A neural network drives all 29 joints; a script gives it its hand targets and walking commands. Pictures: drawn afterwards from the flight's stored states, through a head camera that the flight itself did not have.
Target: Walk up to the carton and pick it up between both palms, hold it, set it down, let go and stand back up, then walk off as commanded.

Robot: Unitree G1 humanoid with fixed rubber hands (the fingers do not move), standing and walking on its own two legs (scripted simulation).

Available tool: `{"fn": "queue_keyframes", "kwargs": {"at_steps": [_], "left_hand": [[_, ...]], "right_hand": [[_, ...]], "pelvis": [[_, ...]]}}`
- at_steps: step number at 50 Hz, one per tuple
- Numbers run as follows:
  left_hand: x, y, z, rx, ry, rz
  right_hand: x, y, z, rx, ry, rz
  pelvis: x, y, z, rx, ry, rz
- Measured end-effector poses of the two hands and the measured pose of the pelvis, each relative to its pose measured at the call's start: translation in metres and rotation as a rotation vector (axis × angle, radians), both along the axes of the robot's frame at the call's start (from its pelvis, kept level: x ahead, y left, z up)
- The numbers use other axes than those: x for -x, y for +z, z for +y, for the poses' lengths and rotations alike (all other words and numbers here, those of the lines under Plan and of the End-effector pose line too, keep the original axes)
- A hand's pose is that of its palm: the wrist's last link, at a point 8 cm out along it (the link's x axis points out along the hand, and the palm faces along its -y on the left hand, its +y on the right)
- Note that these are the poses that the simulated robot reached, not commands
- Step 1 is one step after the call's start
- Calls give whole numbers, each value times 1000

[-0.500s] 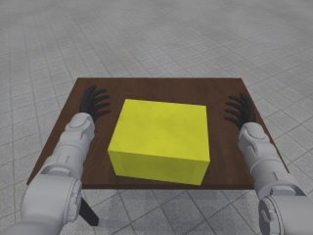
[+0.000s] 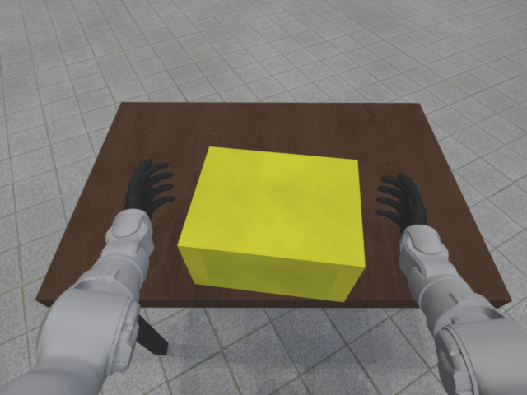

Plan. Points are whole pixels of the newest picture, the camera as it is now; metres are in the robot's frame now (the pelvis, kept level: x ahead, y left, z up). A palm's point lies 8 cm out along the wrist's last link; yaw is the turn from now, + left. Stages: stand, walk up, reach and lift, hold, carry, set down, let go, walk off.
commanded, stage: reach and lift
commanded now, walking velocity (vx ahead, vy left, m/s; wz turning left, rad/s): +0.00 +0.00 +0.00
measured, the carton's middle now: (275, 222) +0.43 +0.00 -0.03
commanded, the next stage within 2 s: none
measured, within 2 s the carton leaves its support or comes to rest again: neither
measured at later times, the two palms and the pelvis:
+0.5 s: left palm (148, 204) +0.43 +0.22 +0.03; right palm (407, 228) +0.39 -0.22 +0.01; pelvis +0.00 +0.00 -0.01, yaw +0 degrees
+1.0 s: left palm (164, 206) +0.43 +0.19 +0.02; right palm (393, 221) +0.41 -0.19 +0.01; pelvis -0.01 +0.00 -0.01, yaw +0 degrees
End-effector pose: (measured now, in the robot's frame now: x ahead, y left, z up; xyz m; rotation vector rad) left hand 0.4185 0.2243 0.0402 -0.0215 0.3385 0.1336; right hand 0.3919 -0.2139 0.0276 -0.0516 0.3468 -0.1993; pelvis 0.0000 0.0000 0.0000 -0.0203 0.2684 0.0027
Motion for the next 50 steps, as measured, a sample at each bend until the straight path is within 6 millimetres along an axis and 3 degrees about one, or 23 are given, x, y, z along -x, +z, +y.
{"fn": "queue_keyframes", "kwargs": {"at_steps": [6, 12, 25, 38, 50], "left_hand": [[-1, -19, 1, -15, -3, 6], [-5, -19, -1, -34, -12, -11], [-11, -6, -9, -50, -41, -45], [-11, -15, -33, -60, -111, -31], [-13, -15, -33, -87, -116, -35]], "right_hand": [[1, -19, 1, 0, 9, -10], [0, -26, 0, -15, 11, -31], [-3, -20, -1, -16, 3, -56], [-13, -15, 19, -62, 9, -80], [-14, -16, 20, -80, -26, -81]], "pelvis": [[3, -6, 1, 3, -1, 72], [3, -8, 2, 4, -2, 108], [5, -9, 1, 3, -2, 111], [6, -10, 2, 5, -2, 119], [6, -10, 4, 6, -2, 123]]}}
